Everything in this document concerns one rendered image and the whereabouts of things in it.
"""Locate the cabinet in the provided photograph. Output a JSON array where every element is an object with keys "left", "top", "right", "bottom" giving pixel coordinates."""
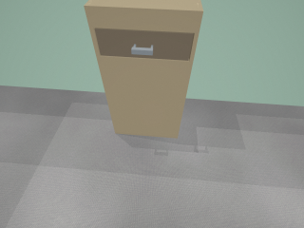
[{"left": 84, "top": 0, "right": 203, "bottom": 139}]

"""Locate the drawer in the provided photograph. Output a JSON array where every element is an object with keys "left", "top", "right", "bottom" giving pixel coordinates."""
[{"left": 95, "top": 28, "right": 194, "bottom": 61}]

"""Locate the handle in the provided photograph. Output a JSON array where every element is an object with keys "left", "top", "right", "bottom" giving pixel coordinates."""
[{"left": 131, "top": 44, "right": 153, "bottom": 56}]

